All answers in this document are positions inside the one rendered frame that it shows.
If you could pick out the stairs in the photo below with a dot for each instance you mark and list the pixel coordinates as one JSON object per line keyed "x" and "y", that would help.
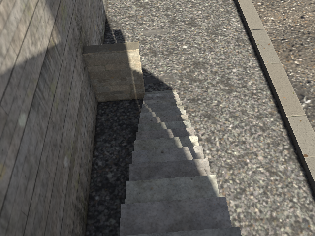
{"x": 171, "y": 191}

